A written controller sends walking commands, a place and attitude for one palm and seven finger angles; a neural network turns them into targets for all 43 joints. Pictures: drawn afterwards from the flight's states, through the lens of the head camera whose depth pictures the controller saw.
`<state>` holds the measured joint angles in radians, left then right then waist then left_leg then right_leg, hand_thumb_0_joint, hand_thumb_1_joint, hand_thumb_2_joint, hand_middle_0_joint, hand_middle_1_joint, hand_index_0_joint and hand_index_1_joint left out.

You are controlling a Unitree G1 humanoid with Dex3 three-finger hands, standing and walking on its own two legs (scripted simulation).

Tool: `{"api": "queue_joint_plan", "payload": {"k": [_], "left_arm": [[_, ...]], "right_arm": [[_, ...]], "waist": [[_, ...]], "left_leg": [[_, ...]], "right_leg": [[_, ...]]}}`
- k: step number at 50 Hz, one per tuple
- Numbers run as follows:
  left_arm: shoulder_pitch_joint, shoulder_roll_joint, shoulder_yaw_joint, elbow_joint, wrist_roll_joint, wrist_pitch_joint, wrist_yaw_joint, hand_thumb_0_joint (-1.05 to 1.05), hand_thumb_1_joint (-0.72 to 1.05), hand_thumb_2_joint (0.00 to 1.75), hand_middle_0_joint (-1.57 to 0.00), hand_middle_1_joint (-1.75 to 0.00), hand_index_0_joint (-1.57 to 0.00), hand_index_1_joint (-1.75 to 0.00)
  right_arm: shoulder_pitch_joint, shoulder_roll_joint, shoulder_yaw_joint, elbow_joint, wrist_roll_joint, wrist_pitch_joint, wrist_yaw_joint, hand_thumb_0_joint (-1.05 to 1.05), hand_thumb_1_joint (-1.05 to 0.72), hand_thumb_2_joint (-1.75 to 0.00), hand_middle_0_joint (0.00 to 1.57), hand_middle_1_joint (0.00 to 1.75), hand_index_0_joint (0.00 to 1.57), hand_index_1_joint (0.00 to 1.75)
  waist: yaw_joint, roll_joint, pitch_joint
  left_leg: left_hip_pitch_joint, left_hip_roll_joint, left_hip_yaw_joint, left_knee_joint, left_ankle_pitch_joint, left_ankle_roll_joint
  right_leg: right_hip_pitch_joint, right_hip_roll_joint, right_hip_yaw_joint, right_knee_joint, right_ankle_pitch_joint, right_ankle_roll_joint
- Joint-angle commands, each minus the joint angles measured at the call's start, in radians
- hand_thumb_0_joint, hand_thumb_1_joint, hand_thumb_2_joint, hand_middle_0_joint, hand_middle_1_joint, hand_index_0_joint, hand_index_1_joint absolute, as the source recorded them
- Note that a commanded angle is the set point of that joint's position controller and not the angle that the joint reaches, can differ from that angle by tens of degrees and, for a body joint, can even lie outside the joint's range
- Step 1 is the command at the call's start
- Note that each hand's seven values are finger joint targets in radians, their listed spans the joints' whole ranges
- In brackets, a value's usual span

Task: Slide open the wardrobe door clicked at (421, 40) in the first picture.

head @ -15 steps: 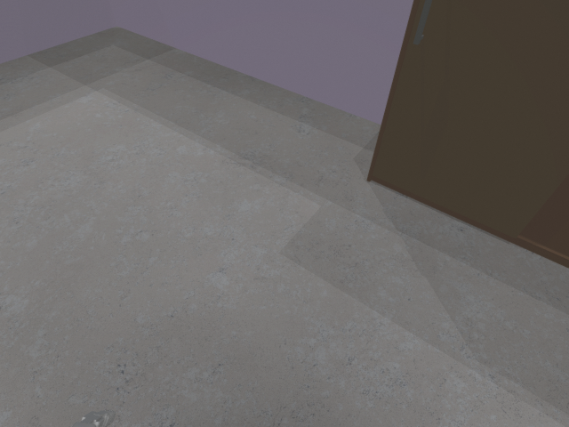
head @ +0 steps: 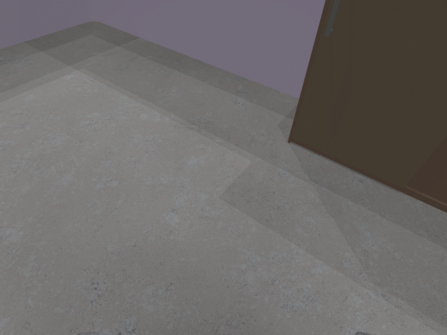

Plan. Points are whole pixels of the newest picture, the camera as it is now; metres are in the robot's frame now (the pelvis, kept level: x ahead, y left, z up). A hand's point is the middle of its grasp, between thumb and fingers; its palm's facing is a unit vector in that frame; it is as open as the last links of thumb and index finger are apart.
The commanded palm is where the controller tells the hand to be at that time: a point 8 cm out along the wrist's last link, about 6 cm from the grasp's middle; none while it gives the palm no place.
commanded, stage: stand and wait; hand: left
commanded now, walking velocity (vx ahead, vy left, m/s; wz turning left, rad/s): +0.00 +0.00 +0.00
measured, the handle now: out of the picture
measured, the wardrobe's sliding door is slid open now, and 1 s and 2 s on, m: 0.00 0.00 0.00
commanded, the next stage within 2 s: look at it before walking up in 0.52 s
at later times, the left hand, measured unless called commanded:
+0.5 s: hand out of the picture +0.07 +0.24 -0.15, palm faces -0.03 -0.94 -0.34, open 7.3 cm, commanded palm none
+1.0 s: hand out of the picture +0.07 +0.23 -0.15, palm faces -0.03 -0.94 -0.33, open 7.3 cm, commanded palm none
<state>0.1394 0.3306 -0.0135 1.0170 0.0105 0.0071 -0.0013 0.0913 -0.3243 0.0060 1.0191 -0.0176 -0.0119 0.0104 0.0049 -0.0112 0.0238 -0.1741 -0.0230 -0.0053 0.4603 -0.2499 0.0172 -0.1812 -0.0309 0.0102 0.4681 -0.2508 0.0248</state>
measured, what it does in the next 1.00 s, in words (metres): stands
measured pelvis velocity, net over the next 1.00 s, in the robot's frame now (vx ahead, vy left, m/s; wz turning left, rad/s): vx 0.00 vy -0.01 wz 0.00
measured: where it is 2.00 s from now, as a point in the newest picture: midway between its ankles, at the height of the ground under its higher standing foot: outside the picture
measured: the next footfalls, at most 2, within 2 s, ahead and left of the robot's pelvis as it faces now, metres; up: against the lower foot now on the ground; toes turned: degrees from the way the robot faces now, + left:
left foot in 1.84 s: +0.28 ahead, +0.11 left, +0.00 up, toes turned +2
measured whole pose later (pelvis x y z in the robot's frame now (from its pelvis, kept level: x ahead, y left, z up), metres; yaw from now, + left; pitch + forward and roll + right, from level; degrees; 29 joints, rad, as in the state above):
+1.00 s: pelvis +0.00 -0.01 +0.01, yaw +0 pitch -2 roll +0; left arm 0.13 0.34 -0.01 1.09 0.01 0.00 0.00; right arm 0.11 -0.34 0.00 1.11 -0.01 -0.01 0.01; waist 0.00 -0.01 0.04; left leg -0.14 0.00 -0.01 0.38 -0.20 -0.01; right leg -0.16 -0.01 0.01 0.39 -0.21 0.01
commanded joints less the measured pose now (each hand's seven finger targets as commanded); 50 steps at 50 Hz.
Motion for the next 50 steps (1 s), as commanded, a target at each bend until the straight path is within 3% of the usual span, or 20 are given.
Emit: {"api": "queue_joint_plan", "payload": {"k": [1, 10, 30, 33, 41, 50], "left_arm": [[-0.055, 0.213, 0.05, -0.06, 0.001, -0.03, 0.013, 0.0, 0.9, 0.9, -0.2, -0.3, -0.2, -0.3], [-0.049, 0.215, 0.049, -0.028, 0.001, -0.031, 0.012, 0.0, 0.9, 0.9, -0.2, -0.3, -0.2, -0.3], [-0.059, 0.22, 0.049, 0.001, 0.002, -0.032, 0.012, 0.0, 0.9, 0.9, -0.2, -0.3, -0.2, -0.3], [-0.057, 0.219, 0.048, 0.002, 0.001, -0.031, 0.011, 0.0, 0.9, 0.9, -0.2, -0.3, -0.2, -0.3], [-0.057, 0.217, 0.05, 0.002, 0.001, -0.034, 0.012, 0.0, 0.9, 0.9, -0.2, -0.3, -0.2, -0.3], [-0.055, 0.22, 0.049, 0.008, 0.001, -0.035, 0.012, 0.0, 0.9, 0.9, -0.2, -0.3, -0.2, -0.3]], "right_arm": [[-0.056, -0.214, -0.053, -0.056, 0.004, -0.021, -0.02, 0.0, -0.9, -0.9, 0.2, 0.3, 0.2, 0.3], [-0.043, -0.219, -0.05, -0.014, 0.008, -0.019, -0.018, 0.0, -0.9, -0.9, 0.2, 0.3, 0.2, 0.3], [-0.027, -0.224, -0.046, 0.028, 0.009, -0.019, -0.017, 0.0, -0.9, -0.9, 0.2, 0.3, 0.2, 0.3], [-0.033, -0.225, -0.045, 0.029, 0.008, -0.02, -0.017, 0.0, -0.9, -0.9, 0.2, 0.3, 0.2, 0.3], [-0.033, -0.225, -0.046, 0.028, 0.009, -0.023, -0.019, 0.0, -0.9, -0.9, 0.2, 0.3, 0.2, 0.3], [-0.037, -0.226, -0.044, 0.03, 0.01, -0.021, -0.02, 0.0, -0.9, -0.9, 0.2, 0.3, 0.2, 0.3]], "waist": [[-0.005, 0.014, -0.068], [-0.004, 0.007, -0.045], [-0.004, -0.007, -0.034], [-0.001, 0.013, -0.028], [-0.003, 0.007, -0.067], [-0.005, 0.012, -0.061]], "left_leg": [[0.006, 0.123, -0.094, -0.091, 0.156, 0.025], [-0.011, 0.125, -0.108, -0.116, 0.103, 0.022], [0.002, 0.132, -0.108, -0.142, 0.105, 0.014], [0.0, 0.133, -0.107, -0.151, 0.087, 0.014], [0.034, 0.138, -0.101, -0.14, 0.159, 0.013], [0.042, 0.138, -0.097, -0.139, 0.175, 0.01]], "right_leg": [[0.017, -0.086, 0.077, -0.084, 0.139, -0.051], [0.017, -0.085, 0.09, -0.117, 0.08, -0.053], [0.016, -0.088, 0.099, -0.144, 0.072, -0.053], [0.01, -0.087, 0.099, -0.149, 0.055, -0.051], [0.036, -0.09, 0.091, -0.136, 0.14, -0.051], [0.04, -0.089, 0.095, -0.141, 0.169, -0.053]]}}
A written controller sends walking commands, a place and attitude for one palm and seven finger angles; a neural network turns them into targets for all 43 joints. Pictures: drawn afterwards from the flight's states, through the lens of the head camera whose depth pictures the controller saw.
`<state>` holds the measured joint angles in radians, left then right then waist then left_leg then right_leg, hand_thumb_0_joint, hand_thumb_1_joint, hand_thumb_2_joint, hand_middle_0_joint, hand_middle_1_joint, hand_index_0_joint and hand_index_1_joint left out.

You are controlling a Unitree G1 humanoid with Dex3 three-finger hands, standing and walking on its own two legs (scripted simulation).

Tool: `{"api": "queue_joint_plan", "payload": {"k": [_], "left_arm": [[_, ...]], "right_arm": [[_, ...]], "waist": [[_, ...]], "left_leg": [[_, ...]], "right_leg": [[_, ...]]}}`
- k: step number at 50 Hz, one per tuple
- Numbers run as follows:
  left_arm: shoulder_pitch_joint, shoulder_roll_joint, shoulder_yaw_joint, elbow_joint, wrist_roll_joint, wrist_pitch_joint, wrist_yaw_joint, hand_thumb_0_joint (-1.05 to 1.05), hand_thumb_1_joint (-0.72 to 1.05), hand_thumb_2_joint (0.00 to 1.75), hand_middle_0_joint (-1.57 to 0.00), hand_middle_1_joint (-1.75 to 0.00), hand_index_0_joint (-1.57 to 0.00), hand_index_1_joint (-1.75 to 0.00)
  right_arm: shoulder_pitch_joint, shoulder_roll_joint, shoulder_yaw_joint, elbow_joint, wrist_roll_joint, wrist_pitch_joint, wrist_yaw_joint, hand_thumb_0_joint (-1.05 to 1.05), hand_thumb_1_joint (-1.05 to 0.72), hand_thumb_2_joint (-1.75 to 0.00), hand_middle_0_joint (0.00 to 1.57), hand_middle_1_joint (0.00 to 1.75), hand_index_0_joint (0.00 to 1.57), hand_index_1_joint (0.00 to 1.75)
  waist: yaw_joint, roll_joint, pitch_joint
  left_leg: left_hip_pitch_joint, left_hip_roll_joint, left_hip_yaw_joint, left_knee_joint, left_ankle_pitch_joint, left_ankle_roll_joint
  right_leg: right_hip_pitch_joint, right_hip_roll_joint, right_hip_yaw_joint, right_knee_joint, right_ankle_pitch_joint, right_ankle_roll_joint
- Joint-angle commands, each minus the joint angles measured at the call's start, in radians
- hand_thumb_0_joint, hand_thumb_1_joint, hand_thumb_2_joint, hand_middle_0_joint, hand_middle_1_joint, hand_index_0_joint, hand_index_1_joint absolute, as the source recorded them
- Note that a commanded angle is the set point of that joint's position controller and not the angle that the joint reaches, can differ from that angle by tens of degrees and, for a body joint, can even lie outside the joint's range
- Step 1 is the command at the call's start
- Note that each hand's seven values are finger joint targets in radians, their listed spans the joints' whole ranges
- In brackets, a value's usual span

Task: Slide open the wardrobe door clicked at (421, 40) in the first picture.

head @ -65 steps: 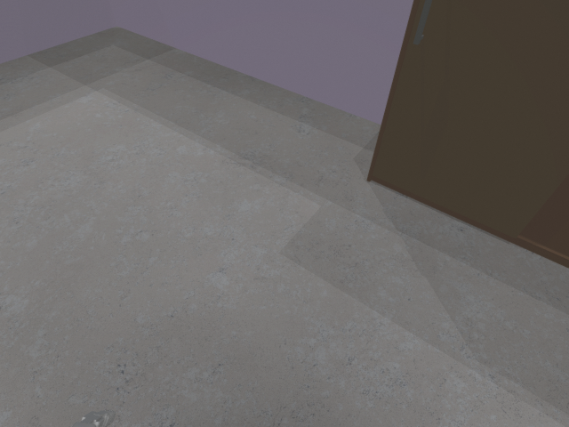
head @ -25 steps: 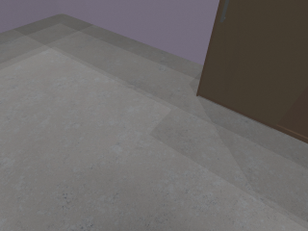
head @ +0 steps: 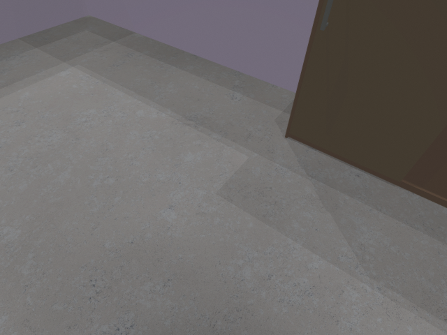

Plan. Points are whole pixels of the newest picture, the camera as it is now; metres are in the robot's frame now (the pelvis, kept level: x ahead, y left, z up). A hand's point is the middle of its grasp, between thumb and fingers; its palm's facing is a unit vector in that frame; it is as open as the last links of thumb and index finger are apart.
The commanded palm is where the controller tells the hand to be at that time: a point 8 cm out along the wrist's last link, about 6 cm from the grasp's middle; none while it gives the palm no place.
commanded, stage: look at it before walking up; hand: left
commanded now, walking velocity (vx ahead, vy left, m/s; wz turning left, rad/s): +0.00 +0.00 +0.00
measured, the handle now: out of the picture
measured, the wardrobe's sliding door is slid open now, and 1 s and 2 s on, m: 0.00 0.00 0.00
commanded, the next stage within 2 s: walk to a spot facing it in 0.14 s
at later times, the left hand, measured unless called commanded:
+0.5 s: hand out of the picture +0.06 +0.21 -0.18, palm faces -0.04 -0.97 -0.24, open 7.3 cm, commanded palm none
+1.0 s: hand (123, 313) +0.20 +0.24 -0.20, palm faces -0.08 -0.98 -0.16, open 7.4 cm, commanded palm none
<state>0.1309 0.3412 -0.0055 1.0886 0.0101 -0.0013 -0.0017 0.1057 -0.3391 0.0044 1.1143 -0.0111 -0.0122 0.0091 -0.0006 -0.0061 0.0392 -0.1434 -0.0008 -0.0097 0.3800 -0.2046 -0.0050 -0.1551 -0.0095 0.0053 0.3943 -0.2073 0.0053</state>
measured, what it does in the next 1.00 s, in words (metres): walks ahead: left foot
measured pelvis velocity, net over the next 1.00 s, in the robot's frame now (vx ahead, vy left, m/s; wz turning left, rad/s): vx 0.23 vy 0.05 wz -0.16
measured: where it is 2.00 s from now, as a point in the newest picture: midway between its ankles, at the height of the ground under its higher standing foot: (235, 245)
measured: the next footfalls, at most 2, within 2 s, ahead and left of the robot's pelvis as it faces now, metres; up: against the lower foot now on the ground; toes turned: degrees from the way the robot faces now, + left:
left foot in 0.84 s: +0.28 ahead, +0.13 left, +0.00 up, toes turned +2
right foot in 1.38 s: +0.51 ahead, -0.12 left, +0.00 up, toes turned -23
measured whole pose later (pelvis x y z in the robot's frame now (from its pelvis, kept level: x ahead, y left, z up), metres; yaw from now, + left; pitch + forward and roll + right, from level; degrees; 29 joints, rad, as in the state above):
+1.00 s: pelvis +0.23 +0.05 -0.02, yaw -9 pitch -2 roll -1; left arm 0.39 0.19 0.07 1.14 0.03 0.00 0.00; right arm 0.21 -0.14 -0.04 1.02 -0.02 -0.10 -0.02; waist 0.01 -0.05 0.03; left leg -0.25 0.05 0.19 0.60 -0.33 0.05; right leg -0.41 -0.04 -0.01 1.27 -0.37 -0.03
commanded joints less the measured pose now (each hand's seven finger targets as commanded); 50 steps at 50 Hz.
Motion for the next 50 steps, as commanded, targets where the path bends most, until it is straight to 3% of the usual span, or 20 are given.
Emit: {"api": "queue_joint_plan", "payload": {"k": [1, 12, 14, 17, 20, 27, 29, 30, 31, 33, 37, 40, 41, 42, 43, 44, 45, 46, 48, 50], "left_arm": [[-0.046, 0.209, 0.04, -0.061, 0.001, -0.026, 0.012, 0.0, 0.9, 0.9, -0.2, -0.3, -0.2, -0.3], [-0.048, 0.211, 0.041, -0.058, 0.002, -0.026, 0.013, 0.0, 0.9, 0.9, -0.2, -0.3, -0.2, -0.3], [0.027, 0.083, 0.015, -0.026, 0.001, -0.005, 0.016, 0.0, 0.9, 0.9, -0.2, -0.3, -0.2, -0.3], [0.067, 0.091, 0.025, -0.029, 0.011, 0.01, 0.002, 0.0, 0.9, 0.9, -0.2, -0.3, -0.2, -0.3], [0.098, 0.086, 0.037, -0.046, 0.016, 0.008, -0.009, 0.0, 0.9, 0.9, -0.2, -0.3, -0.2, -0.3], [0.214, 0.013, 0.054, -0.057, 0.015, -0.027, -0.013, 0.0, 0.9, 0.9, -0.2, -0.3, -0.2, -0.3], [0.316, 0.033, 0.066, -0.022, 0.016, -0.041, -0.003, 0.0, 0.9, 0.9, -0.2, -0.3, -0.2, -0.3], [0.41, 0.073, 0.078, 0.012, 0.015, -0.049, 0.006, 0.0, 0.9, 0.9, -0.2, -0.3, -0.2, -0.3], [0.495, 0.078, 0.085, 0.034, 0.013, -0.057, 0.016, 0.0, 0.9, 0.9, -0.2, -0.3, -0.2, -0.3], [0.537, 0.041, 0.081, 0.05, 0.021, -0.063, 0.035, 0.0, 0.9, 0.9, -0.2, -0.3, -0.2, -0.3], [0.393, 0.006, 0.075, 0.016, 0.031, -0.065, 0.039, 0.0, 0.9, 0.9, -0.2, -0.3, -0.2, -0.3], [0.271, 0.016, 0.082, 0.004, 0.009, -0.069, 0.023, 0.0, 0.9, 0.9, -0.2, -0.3, -0.2, -0.3], [0.257, 0.006, 0.084, 0.002, 0.005, -0.068, 0.018, 0.0, 0.9, 0.9, -0.2, -0.3, -0.2, -0.3], [0.276, -0.04, 0.077, -0.008, -0.001, -0.068, 0.012, 0.0, 0.9, 0.9, -0.2, -0.3, -0.2, -0.3], [0.307, -0.106, 0.07, -0.031, -0.009, -0.064, 0.005, 0.0, 0.9, 0.9, -0.2, -0.3, -0.2, -0.3], [0.3, -0.094, 0.072, -0.043, -0.001, -0.062, 0.013, 0.0, 0.9, 0.9, -0.2, -0.3, -0.2, -0.3], [0.246, -0.096, 0.069, -0.047, 0.009, -0.057, 0.015, 0.0, 0.9, 0.9, -0.2, -0.3, -0.2, -0.3], [0.197, -0.123, 0.068, -0.043, 0.016, -0.053, 0.006, 0.0, 0.9, 0.9, -0.2, -0.3, -0.2, -0.3], [0.239, -0.149, 0.07, -0.032, 0.026, -0.035, -0.008, 0.0, 0.9, 0.9, -0.2, -0.3, -0.2, -0.3], [0.283, -0.173, 0.069, -0.023, 0.025, -0.018, -0.013, 0.0, 0.9, 0.9, -0.2, -0.3, -0.2, -0.3]], "right_arm": [[-0.057, -0.21, -0.042, -0.064, 0.004, -0.021, -0.019, 0.0, -0.9, -0.9, 0.2, 0.3, 0.2, 0.3], [-0.059, -0.213, -0.041, -0.063, 0.004, -0.021, -0.02, 0.0, -0.9, -0.9, 0.2, 0.3, 0.2, 0.3], [0.008, -0.082, -0.011, -0.031, -0.005, -0.003, -0.015, 0.0, -0.9, -0.9, 0.2, 0.3, 0.2, 0.3], [0.043, -0.089, -0.02, -0.034, -0.015, 0.009, -0.008, 0.0, -0.9, -0.9, 0.2, 0.3, 0.2, 0.3], [0.071, -0.098, -0.031, -0.045, -0.016, 0.006, -0.006, 0.0, -0.9, -0.9, 0.2, 0.3, 0.2, 0.3], [0.16, -0.07, -0.052, -0.057, -0.006, -0.027, -0.016, 0.0, -0.9, -0.9, 0.2, 0.3, 0.2, 0.3], [0.126, -0.016, -0.045, -0.081, -0.002, -0.039, -0.017, 0.0, -0.9, -0.9, 0.2, 0.3, 0.2, 0.3], [0.073, 0.023, -0.04, -0.11, -0.001, -0.046, -0.014, 0.0, -0.9, -0.9, 0.2, 0.3, 0.2, 0.3], [-0.015, 0.028, -0.038, -0.145, -0.005, -0.053, -0.014, 0.0, -0.9, -0.9, 0.2, 0.3, 0.2, 0.3], [-0.069, 0.036, -0.043, -0.166, -0.006, -0.062, -0.013, 0.0, -0.9, -0.9, 0.2, 0.3, 0.2, 0.3], [-0.054, 0.087, -0.046, -0.176, 0.006, -0.052, 0.007, 0.0, -0.9, -0.9, 0.2, 0.3, 0.2, 0.3], [0.17, 0.092, -0.052, -0.1, 0.006, -0.055, 0.006, 0.0, -0.9, -0.9, 0.2, 0.3, 0.2, 0.3], [0.324, 0.058, -0.063, -0.049, 0.005, -0.058, -0.007, 0.0, -0.9, -0.9, 0.2, 0.3, 0.2, 0.3], [0.47, -0.025, -0.09, -0.002, -0.004, -0.062, -0.021, 0.0, -0.9, -0.9, 0.2, 0.3, 0.2, 0.3], [0.561, -0.121, -0.11, 0.014, -0.018, -0.068, -0.023, 0.0, -0.9, -0.9, 0.2, 0.3, 0.2, 0.3], [0.486, -0.111, -0.102, -0.004, -0.009, -0.053, -0.029, 0.0, -0.9, -0.9, 0.2, 0.3, 0.2, 0.3], [0.378, -0.06, -0.096, -0.041, -0.009, -0.05, -0.025, 0.0, -0.9, -0.9, 0.2, 0.3, 0.2, 0.3], [0.307, -0.002, -0.081, -0.06, -0.012, -0.058, -0.028, 0.0, -0.9, -0.9, 0.2, 0.3, 0.2, 0.3], [0.254, 0.069, -0.056, -0.067, -0.015, -0.076, -0.031, 0.0, -0.9, -0.9, 0.2, 0.3, 0.2, 0.3], [0.247, 0.093, -0.055, -0.053, -0.009, -0.089, -0.032, 0.0, -0.9, -0.9, 0.2, 0.3, 0.2, 0.3]], "waist": [[0.002, 0.011, -0.07], [0.001, 0.002, -0.069], [0.002, -0.006, -0.081], [0.005, -0.011, 0.02], [0.007, 0.005, 0.086], [0.02, 0.06, 0.085], [0.057, -0.089, 0.054], [0.083, -0.239, 0.035], [0.128, -0.248, 0.063], [0.138, -0.131, 0.059], [0.052, -0.123, 0.059], [-0.082, -0.088, 0.0], [-0.143, -0.044, -0.052], [-0.191, 0.135, -0.137], [-0.183, 0.393, -0.182], [-0.142, 0.261, -0.139], [-0.106, 0.135, -0.016], [-0.084, 0.062, 0.102], [-0.019, 0.048, 0.14], [0.021, 0.093, 0.097]], "left_leg": [[0.012, 0.118, -0.09, -0.062, 0.127, 0.032], [0.025, 0.12, -0.085, -0.071, 0.138, 0.03], [0.027, 0.111, -0.056, -0.051, 0.0, 0.01], [-0.062, 0.099, -0.061, -0.063, -0.327, 0.021], [-0.112, 0.115, -0.081, -0.054, -0.425, 0.041], [-0.101, 0.184, -0.113, 0.045, -0.273, 0.095], [-0.26, 0.094, 0.03, 0.285, -0.135, 0.047], [-0.428, 0.03, 0.132, 0.469, -0.205, 0.01], [-0.575, 0.043, 0.109, 0.609, -0.362, -0.001], [-0.691, 0.086, 0.046, 0.702, -0.369, 0.001], [-0.496, 0.112, 0.045, 0.486, -0.302, 0.005], [-0.005, 0.005, 0.195, 0.247, -0.002, 0.006], [0.165, 0.006, 0.178, 0.211, 0.032, 0.011], [0.348, 0.139, -0.009, 0.159, -0.047, 0.043], [0.379, 0.458, -0.45, -0.063, -0.1, 0.144], [0.268, 0.51, -0.566, -0.166, -0.233, 0.198], [0.115, 0.495, -0.51, -0.192, -0.327, 0.205], [-0.002, 0.452, -0.409, -0.19, -0.266, 0.186], [-0.119, 0.367, -0.199, -0.19, -0.128, 0.134], [-0.109, 0.306, -0.037, -0.183, -0.001, 0.112]], "right_leg": [[0.011, -0.112, 0.095, -0.068, 0.123, -0.032], [0.019, -0.111, 0.097, -0.075, 0.142, -0.032], [0.01, -0.1, 0.096, -0.071, -0.029, -0.016], [-0.083, -0.077, 0.132, -0.078, -0.331, -0.036], [-0.143, -0.052, 0.135, -0.037, -0.385, -0.053], [-0.145, -0.018, 0.108, 0.134, -0.2, -0.074], [0.056, -0.112, 0.262, 0.04, -0.051, -0.125], [0.212, -0.235, 0.445, -0.058, 0.11, -0.19], [0.305, -0.316, 0.559, -0.082, 0.339, -0.258], [0.397, -0.321, 0.509, -0.027, 0.527, -0.287], [0.162, -0.261, 0.352, -0.072, 0.29, -0.213], [-0.115, -0.129, 0.154, 0.002, 0.273, -0.126], [-0.17, -0.082, 0.106, 0.176, 0.336, -0.103], [-0.299, -0.023, 0.057, 0.442, 0.209, -0.067], [-0.453, 0.077, -0.021, 0.804, -0.326, -0.025], [-0.466, 0.028, 0.067, 0.924, -0.344, -0.047], [-0.498, -0.033, 0.053, 0.982, -0.282, -0.052], [-0.528, -0.072, 0.04, 0.977, -0.196, -0.047], [-0.458, -0.096, 0.031, 0.921, -0.121, -0.031], [-0.423, -0.095, 0.01, 0.871, -0.05, -0.017]]}}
